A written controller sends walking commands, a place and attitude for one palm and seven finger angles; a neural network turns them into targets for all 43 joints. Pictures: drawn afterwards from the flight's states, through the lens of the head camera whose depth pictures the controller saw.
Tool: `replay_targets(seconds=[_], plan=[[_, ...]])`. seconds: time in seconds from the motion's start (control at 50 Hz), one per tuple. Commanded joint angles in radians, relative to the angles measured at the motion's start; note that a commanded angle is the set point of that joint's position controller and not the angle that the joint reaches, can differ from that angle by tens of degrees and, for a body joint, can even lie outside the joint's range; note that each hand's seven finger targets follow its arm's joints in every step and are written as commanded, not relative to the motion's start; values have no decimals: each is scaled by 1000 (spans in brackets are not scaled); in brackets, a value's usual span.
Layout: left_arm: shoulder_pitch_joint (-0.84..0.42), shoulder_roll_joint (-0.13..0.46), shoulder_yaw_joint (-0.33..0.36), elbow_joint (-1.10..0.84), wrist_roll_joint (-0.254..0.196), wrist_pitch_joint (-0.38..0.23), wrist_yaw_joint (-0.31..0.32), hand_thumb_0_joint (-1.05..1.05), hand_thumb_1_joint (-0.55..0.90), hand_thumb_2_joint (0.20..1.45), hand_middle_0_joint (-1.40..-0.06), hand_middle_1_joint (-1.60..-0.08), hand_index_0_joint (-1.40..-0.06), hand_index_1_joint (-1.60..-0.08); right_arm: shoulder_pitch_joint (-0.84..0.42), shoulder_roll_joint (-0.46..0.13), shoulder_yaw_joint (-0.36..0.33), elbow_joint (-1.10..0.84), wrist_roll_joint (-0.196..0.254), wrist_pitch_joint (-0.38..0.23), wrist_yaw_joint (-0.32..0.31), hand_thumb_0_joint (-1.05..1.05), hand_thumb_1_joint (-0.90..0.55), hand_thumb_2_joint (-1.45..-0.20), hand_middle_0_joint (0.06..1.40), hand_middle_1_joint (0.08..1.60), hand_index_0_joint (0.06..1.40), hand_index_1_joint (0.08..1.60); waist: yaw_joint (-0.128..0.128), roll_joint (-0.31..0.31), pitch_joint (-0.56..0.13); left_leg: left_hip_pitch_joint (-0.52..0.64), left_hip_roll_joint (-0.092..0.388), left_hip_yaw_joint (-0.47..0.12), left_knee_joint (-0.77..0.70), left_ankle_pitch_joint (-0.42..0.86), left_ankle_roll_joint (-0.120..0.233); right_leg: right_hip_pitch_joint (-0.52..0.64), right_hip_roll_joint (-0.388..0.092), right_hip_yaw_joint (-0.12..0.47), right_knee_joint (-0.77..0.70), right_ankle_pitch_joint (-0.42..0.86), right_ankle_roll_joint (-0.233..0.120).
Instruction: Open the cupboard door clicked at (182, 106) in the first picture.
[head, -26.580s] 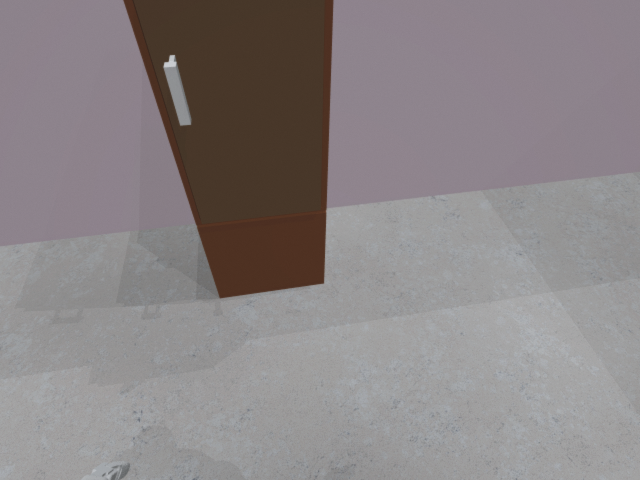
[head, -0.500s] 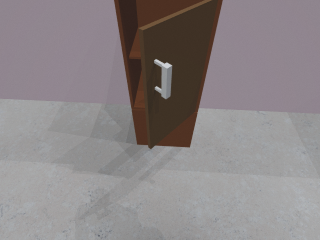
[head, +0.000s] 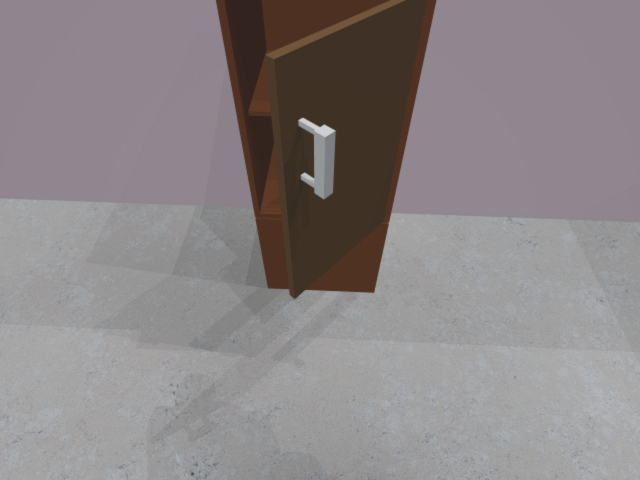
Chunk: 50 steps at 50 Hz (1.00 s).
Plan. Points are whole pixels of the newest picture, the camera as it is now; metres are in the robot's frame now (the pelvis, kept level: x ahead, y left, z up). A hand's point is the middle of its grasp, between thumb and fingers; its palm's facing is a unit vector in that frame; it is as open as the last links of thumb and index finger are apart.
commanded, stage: walk to a spot facing it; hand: left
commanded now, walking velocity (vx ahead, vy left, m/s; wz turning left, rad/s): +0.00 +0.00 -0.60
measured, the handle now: (314, 158) +0.57 +0.05 +0.07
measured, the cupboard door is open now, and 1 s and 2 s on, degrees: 49 49 49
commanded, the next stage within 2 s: none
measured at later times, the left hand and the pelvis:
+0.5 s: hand out of the picture +0.07 +0.15 -0.16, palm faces -0.15 -0.94 -0.30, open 7.4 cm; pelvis -0.01 -0.04 +0.00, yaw -14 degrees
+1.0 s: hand (210, 457) +0.18 +0.18 -0.19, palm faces -0.42 -0.88 -0.23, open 7.4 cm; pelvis +0.04 +0.01 -0.01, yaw -31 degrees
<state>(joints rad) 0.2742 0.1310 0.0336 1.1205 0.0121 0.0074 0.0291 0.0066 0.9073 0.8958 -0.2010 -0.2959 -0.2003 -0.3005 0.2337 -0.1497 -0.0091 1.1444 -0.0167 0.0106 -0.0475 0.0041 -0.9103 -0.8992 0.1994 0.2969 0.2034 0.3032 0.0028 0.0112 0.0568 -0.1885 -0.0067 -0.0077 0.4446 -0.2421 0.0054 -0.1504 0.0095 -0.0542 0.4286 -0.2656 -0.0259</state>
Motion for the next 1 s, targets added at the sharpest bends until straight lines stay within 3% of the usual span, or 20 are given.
replay_targets(seconds=[0.0,0.12,0.16,0.22,0.26,0.28,0.3,0.32,0.34,0.42,0.52,0.7,0.76,0.8,0.84,0.86,0.88,0.9,0.92,0.98], plan=[[32,145,45,-56,2,11,-4,0,900,900,-200,-300,-200,-300,70,-124,-37,-51,-3,6,-14,0,-900,-900,200,300,200,300,-12,-23,6,-6,124,-27,-4,147,26,-75,-110,132,-19,219,-31],[0,140,63,-117,8,26,-23,0,900,900,-200,-300,-200,-300,51,-185,-66,-107,-8,1,-20,0,-900,-900,200,300,200,300,-7,95,-32,15,251,-126,-71,95,93,-172,-27,117,159,112,-8],[-13,129,66,-137,9,32,-30,0,900,900,-200,-300,-200,-300,40,-207,-75,-124,-11,-4,-20,0,-900,-900,200,300,200,300,-1,158,-29,2,331,-167,-114,149,144,-200,0,71,308,-96,6],[-11,123,70,-160,9,36,-39,0,900,900,-200,-300,-200,-300,5,-218,-79,-155,-17,-6,-15,0,-900,-900,200,300,200,300,15,148,-27,-35,367,-130,-91,244,167,-173,-21,60,358,-220,13],[68,132,75,-146,11,27,-42,0,900,900,-200,-300,-200,-300,-53,-220,-79,-182,-14,-2,-12,0,-900,-900,200,300,200,300,68,65,-31,-89,286,-11,79,250,91,-55,-26,66,128,-7,9],[97,203,87,-141,21,15,-33,0,900,900,-200,-300,-200,-300,-61,-180,-78,-201,-2,5,-10,0,-900,-900,200,300,200,300,77,-175,-35,-205,145,93,286,40,7,21,-149,284,-63,221,-28],[117,299,104,-138,24,9,-17,0,900,900,-200,-300,-200,-300,-93,-124,-68,-244,3,8,0,0,-900,-900,200,300,200,300,86,-405,-22,-373,15,131,528,-348,-44,56,-361,564,-145,460,-114],[115,299,101,-144,11,15,-10,0,900,900,-200,-300,-200,-300,-98,-157,-75,-236,0,20,1,0,-900,-900,200,300,200,300,85,-288,-25,-370,42,9,655,-354,-37,26,-365,545,-134,399,-176],[56,258,95,-164,11,16,-3,0,900,900,-200,-300,-200,-300,-109,-162,-78,-229,-1,26,5,0,-900,-900,200,300,200,300,55,-241,5,-390,63,-28,705,-285,-35,-21,-308,519,-144,276,-182],[18,235,88,-197,7,-1,1,0,900,900,-200,-300,-200,-300,-122,-134,-74,-234,-1,23,17,0,-900,-900,200,300,200,300,29,-75,-59,-403,66,-26,699,-151,-60,72,-220,423,-68,464,-146],[81,242,91,-195,7,-2,6,0,900,900,-200,-300,-200,-300,-168,-141,-71,-263,4,27,8,0,-900,-900,200,300,200,300,50,-125,-119,-428,46,-30,646,-141,-76,194,-186,423,-28,662,-110],[85,258,98,-225,21,5,4,0,900,900,-200,-300,-200,-300,-246,-141,-67,-327,14,15,7,0,-900,-900,200,300,200,300,57,-139,-101,-365,16,-46,501,-195,-69,126,-184,550,-11,627,-175],[53,273,103,-245,21,9,2,0,900,900,-200,-300,-200,-300,-233,-137,-65,-338,20,7,8,0,-900,-900,200,300,200,300,46,-144,-95,-281,-1,-45,390,-191,-56,56,-172,573,-6,592,-173],[11,266,103,-254,21,12,3,0,900,900,-200,-300,-200,-300,-169,-139,-65,-328,24,0,6,0,-900,-900,200,300,200,300,11,-142,-110,-155,-3,-56,224,-129,-51,-16,-144,574,32,562,-139],[-30,243,94,-272,6,15,-2,0,900,900,-200,-300,-200,-300,-45,-179,-70,-295,22,-14,-3,0,-900,-900,200,300,200,300,-44,-49,-160,145,56,-82,-33,45,-34,-187,-48,478,127,351,-58],[9,186,86,-283,-8,16,-11,0,900,900,-200,-300,-200,-300,-12,-274,-84,-297,5,-27,-8,0,-900,-900,200,300,200,300,-41,206,-196,295,328,-368,-147,99,57,-387,94,328,296,-85,8],[-13,193,79,-294,-2,11,-20,0,900,900,-200,-300,-200,-300,8,-317,-89,-310,-1,-22,-13,0,-900,-900,200,300,200,300,-36,272,-157,235,507,-504,-151,287,172,-438,83,163,521,-391,57],[-30,218,80,-301,6,13,-24,0,900,900,-200,-300,-200,-300,-14,-293,-79,-327,-7,-15,-12,0,-900,-900,200,300,200,300,-30,146,-111,132,520,-463,-134,303,220,-422,23,171,627,-363,69],[-26,209,85,-312,15,14,-36,0,900,900,-200,-300,-200,-300,-42,-277,-71,-344,-18,-17,-13,0,-900,-900,200,300,200,300,-11,110,-65,48,485,-410,-159,271,227,-440,18,137,712,-322,82],[-42,190,82,-283,14,28,-55,0,900,900,-200,-300,-200,-300,-51,-217,-50,-331,-15,-23,-12,0,-900,-900,200,300,200,300,16,188,-42,46,310,-129,-87,524,134,-444,-16,101,782,-188,92]])
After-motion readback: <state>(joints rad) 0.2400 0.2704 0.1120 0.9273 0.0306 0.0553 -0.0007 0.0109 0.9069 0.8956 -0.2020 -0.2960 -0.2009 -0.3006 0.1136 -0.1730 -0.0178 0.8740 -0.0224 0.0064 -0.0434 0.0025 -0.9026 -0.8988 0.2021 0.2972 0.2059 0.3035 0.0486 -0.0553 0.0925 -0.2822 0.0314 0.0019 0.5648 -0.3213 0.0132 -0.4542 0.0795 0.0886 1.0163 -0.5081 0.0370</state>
